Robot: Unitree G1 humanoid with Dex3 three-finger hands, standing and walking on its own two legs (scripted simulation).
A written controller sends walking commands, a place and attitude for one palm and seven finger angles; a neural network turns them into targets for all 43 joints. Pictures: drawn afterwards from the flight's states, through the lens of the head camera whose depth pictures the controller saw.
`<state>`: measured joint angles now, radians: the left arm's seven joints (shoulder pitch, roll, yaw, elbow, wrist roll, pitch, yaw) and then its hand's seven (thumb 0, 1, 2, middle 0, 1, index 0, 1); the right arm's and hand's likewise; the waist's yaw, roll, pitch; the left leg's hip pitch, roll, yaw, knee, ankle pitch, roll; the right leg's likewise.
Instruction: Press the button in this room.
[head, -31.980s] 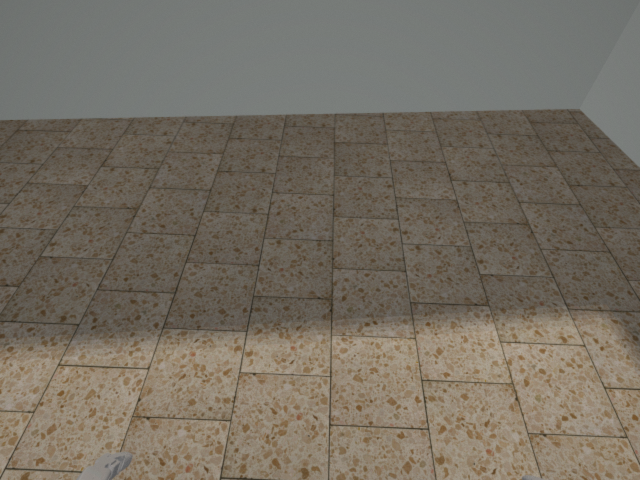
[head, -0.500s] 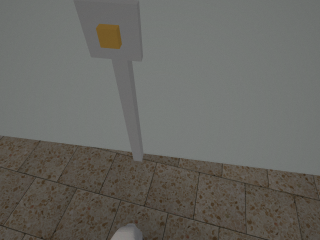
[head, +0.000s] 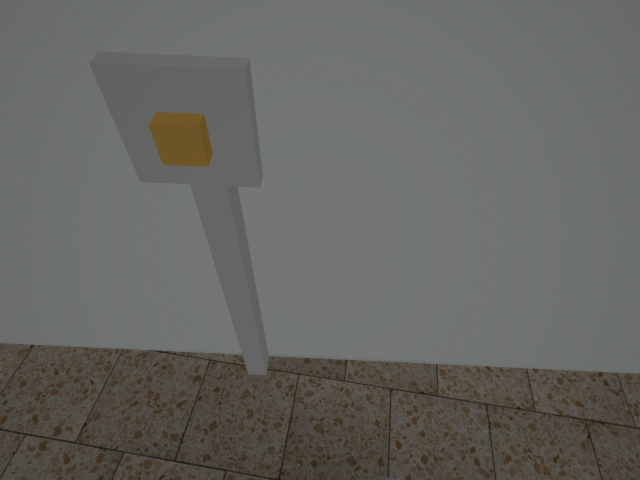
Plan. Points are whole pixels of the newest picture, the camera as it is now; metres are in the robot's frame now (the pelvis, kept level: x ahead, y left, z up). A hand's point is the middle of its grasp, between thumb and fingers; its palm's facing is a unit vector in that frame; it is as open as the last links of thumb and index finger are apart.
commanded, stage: come to a stop and stand still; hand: left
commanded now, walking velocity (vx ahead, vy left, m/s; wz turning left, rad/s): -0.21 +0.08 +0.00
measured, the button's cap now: (183, 138) +0.49 +0.21 +0.16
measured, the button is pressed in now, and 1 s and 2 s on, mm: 0 0 0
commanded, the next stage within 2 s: look again from close up in 0.78 s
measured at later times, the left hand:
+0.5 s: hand out of the picture +0.00 +0.22 -0.19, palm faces +0.07 -0.97 -0.23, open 7.3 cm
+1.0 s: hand out of the picture -0.06 +0.20 -0.18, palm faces -0.04 -0.98 -0.21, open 7.3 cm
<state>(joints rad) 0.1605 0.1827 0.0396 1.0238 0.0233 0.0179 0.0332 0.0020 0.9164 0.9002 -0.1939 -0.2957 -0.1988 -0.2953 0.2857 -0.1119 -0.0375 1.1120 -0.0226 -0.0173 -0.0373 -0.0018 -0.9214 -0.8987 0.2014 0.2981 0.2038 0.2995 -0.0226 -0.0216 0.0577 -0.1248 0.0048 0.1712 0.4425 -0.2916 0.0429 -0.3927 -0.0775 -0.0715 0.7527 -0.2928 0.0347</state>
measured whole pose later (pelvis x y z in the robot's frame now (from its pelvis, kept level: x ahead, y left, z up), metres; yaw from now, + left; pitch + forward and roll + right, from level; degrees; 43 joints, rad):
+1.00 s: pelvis -0.06 +0.04 +0.00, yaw -2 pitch +0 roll -1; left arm 0.30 0.12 -0.02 1.09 0.02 -0.03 0.06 0.01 0.92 0.90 -0.20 -0.30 -0.20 -0.30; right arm 0.27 -0.17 -0.02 1.06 -0.02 0.00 -0.01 0.01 -0.92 -0.90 0.20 0.30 0.20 0.30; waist -0.02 0.03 0.05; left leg -0.24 0.02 0.03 0.54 -0.30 0.00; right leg -0.18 0.00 -0.03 0.50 -0.31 0.00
